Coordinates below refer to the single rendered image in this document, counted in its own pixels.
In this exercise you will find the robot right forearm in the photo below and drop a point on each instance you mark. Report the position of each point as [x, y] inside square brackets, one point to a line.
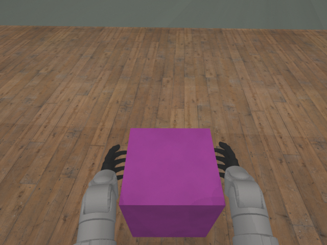
[248, 209]

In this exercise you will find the right robot hand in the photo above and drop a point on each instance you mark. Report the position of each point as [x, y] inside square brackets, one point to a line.
[229, 158]

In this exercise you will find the robot left forearm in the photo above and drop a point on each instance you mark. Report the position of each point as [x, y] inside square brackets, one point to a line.
[98, 210]

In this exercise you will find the carton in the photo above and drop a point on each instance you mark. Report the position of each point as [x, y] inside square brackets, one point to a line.
[171, 184]

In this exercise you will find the left robot hand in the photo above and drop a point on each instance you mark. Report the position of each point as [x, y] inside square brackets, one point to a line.
[110, 161]

